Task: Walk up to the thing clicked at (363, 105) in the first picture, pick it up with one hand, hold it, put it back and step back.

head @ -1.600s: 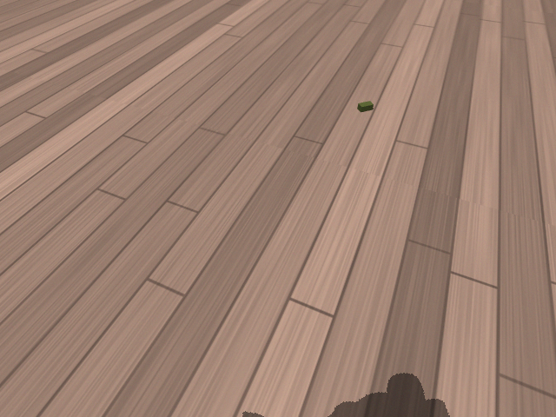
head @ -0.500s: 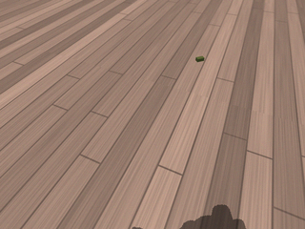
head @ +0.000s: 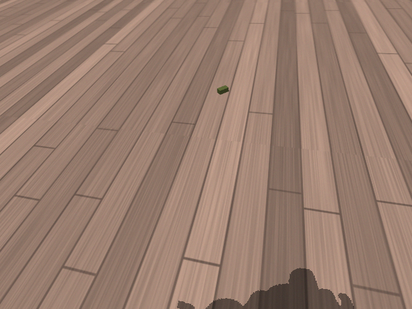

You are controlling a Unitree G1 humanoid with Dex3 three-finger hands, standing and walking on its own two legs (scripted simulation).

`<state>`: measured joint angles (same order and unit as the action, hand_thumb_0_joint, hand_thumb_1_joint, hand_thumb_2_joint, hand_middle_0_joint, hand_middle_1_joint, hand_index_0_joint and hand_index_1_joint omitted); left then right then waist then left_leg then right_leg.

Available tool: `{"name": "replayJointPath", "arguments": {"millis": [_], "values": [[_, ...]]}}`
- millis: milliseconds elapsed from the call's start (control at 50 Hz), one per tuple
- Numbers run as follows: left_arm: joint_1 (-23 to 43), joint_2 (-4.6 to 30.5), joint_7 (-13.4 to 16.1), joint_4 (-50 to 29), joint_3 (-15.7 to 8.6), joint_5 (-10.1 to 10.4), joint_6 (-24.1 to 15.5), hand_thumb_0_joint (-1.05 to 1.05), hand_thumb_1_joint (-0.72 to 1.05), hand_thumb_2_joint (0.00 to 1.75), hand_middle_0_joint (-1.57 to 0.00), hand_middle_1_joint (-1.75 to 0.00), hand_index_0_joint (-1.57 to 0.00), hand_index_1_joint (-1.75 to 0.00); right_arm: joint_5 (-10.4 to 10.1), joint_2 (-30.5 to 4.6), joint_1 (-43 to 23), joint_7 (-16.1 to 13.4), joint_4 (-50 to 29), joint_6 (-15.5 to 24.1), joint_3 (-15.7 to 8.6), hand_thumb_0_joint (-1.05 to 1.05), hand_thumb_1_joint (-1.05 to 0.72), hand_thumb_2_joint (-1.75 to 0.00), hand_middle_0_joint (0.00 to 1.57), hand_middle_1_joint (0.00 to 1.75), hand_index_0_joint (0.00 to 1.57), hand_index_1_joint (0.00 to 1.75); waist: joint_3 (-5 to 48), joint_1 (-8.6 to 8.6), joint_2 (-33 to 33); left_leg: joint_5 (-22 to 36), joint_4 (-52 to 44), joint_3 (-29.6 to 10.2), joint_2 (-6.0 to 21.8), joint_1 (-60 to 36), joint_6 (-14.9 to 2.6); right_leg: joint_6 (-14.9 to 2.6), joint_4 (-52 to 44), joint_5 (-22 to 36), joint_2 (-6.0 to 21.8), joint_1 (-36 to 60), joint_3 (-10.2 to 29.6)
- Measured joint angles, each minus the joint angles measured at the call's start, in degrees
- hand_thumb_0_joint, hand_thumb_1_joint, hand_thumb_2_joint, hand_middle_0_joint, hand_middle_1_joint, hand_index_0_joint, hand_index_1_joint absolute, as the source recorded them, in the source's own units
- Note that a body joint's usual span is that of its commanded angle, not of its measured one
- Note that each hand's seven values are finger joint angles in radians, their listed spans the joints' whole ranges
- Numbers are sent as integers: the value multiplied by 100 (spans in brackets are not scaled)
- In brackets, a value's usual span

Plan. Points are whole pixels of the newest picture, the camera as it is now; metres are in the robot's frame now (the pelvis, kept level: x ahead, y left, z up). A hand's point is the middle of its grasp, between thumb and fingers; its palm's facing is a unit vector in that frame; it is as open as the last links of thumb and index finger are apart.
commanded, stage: walk up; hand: left
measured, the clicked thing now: (222, 89) +1.95 -0.06 -0.74
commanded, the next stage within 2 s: none
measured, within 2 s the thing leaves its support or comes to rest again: neither
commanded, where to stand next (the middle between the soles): +1.48 -0.21 m, yaw -11 degrees
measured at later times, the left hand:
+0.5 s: hand (122, 205) +0.42 +0.27 -0.13, palm faces -0.23 -0.91 -0.34, open 7.4 cm
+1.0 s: hand (166, 138) +0.67 +0.17 -0.11, palm faces -0.22 -0.90 -0.37, open 7.4 cm
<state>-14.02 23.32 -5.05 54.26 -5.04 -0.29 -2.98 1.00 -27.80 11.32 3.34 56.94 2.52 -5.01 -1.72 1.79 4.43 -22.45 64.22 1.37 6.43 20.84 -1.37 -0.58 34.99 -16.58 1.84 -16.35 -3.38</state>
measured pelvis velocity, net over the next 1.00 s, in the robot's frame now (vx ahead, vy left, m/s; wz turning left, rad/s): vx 0.55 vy -0.07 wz -0.22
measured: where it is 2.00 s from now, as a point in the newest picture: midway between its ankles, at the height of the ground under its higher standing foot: (242, 173)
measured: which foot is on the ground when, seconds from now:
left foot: up 0.00-0.24, down 0.26-0.74, up 0.76-1.00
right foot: down 0.00-0.28, up 0.30-0.68, down 0.70-1.00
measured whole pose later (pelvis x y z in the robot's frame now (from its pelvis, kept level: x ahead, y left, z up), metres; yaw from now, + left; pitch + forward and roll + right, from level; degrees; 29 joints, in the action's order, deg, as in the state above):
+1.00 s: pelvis +0.55 -0.07 +0.01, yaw -12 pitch -1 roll +0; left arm -15.8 21.6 -3.4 50.0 -2.2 0.0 -5.0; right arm 0.9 -24.6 13.6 4.5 49.9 3.3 -4.0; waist -3.5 0.8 3.5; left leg -13.2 50.1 0.4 7.5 31.2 0.3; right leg -2.7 25.8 -15.2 -1.0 -9.6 -2.1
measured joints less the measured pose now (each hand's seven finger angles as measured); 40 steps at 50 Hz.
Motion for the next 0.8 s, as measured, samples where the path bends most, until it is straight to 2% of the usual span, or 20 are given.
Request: {"name": "replayJointPath", "arguments": {"millis": [120,200,240,280,300,340,380,440,520,600,700,720,740,800], "values": [[-427,-96,30,-29,145,1,-23,0,90,89,-20,-30,-20,-30,26,296,-66,232,-405,91,81,1,-91,-90,20,30,20,30,-37,74,-146,608,-1506,134,47,904,139,-93,-909,-21,-212,851,160],[-542,4,39,-109,141,-35,-55,1,90,89,-21,-30,-21,-30,57,389,-31,270,-469,79,61,1,-91,-90,21,30,21,30,-55,118,-283,1168,-2556,145,102,935,180,5,-1005,-365,-290,1264,239],[-568,72,48,-128,143,-49,-49,1,90,89,-21,-30,-21,-30,60,397,16,259,-490,119,31,1,-91,-90,21,30,21,30,-38,112,-380,1330,-2951,233,43,706,152,81,-827,-693,-249,1409,301],[-569,145,92,-126,136,-47,-30,1,90,89,-21,-30,-21,-30,96,404,18,199,-556,249,-21,1,-91,-90,21,30,21,30,-79,52,-593,1516,-2965,404,-114,475,57,-22,152,-1139,-54,1178,436],[-505,159,139,-85,136,-20,4,1,90,89,-21,-30,-20,-30,112,440,2,145,-606,315,-44,1,-91,-90,21,30,21,30,-135,-20,-696,1311,-2752,507,-164,444,46,-108,1004,-1114,-50,856,629],[-358,196,207,-44,205,5,43,1,91,89,-20,-30,-20,-30,25,517,55,90,-674,367,-38,1,-91,-90,21,30,21,30,-175,-183,-792,1024,-2722,609,-202,229,31,-237,2439,-862,-233,162,880],[-235,249,190,-68,243,39,-5,1,91,89,-20,-30,-20,-30,-27,564,172,55,-682,352,14,1,-91,-90,21,30,21,30,-168,-263,-868,936,-3019,733,-226,-147,16,-238,2983,-461,-193,-425,796],[-58,317,101,-153,215,51,-45,1,91,89,-20,-30,-20,-30,-51,562,415,20,-656,384,85,1,-91,-90,21,30,21,30,-131,-347,-924,898,-3544,897,-286,-708,35,-119,2710,-76,27,-1079,655],[217,354,-10,-265,179,26,12,1,91,90,-20,-30,-20,-30,-33,470,747,14,-595,407,110,1,-90,-90,21,30,21,30,-145,-457,-844,746,-4044,1003,-331,-1357,61,29,1695,240,283,-1552,534],[519,322,-101,-333,164,9,60,1,91,90,-20,-30,-20,-30,-42,357,982,24,-512,354,106,1,-90,-90,21,30,21,30,-193,-548,-692,444,-4261,1059,-308,-1891,220,-25,478,929,420,-1592,360],[790,241,-114,-343,143,-1,54,1,91,90,-20,-30,-20,-30,-32,269,1231,-19,-445,226,96,1,-90,-90,21,30,21,30,-110,-645,-499,-375,-3791,1039,-117,-2320,447,-177,-333,1184,219,-1025,103],[867,154,-72,-344,115,-10,14,1,91,90,-20,-30,-20,-30,-29,236,1198,-45,-398,183,92,1,-90,-90,21,30,21,30,-176,-610,-320,-591,-3300,980,100,-2244,366,-152,-150,1062,61,-974,24],[911,100,-33,-399,107,-15,-34,1,91,90,-20,-30,-20,-30,-48,259,1124,-73,-361,126,100,1,-90,-90,21,30,21,30,-249,-570,-237,-522,-2517,797,224,-1992,226,-148,87,829,-30,-956,-23],[844,-58,67,-558,161,111,-129,0,91,89,-20,-30,-20,-30,-118,348,850,-102,-339,61,189,1,-91,-90,21,30,21,30,-372,-406,-281,-267,-247,130,-57,-930,44,-184,185,452,-52,-659,52]]}}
